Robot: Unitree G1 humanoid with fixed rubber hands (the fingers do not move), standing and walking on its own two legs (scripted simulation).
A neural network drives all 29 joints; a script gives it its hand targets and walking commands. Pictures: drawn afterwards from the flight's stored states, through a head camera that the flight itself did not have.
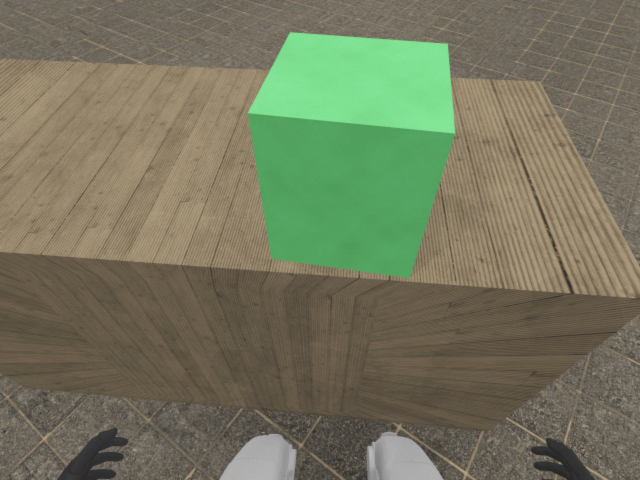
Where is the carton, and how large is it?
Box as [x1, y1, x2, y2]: [248, 32, 454, 277]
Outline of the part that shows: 290,32 248,112 271,258 409,277 454,135 447,44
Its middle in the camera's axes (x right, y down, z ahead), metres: +0.05 -0.12 +0.55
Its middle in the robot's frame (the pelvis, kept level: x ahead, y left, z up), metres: +0.50 -0.02 +0.12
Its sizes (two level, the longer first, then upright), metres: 0.210 0.200 0.250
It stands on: a pedestal, 0.72 m high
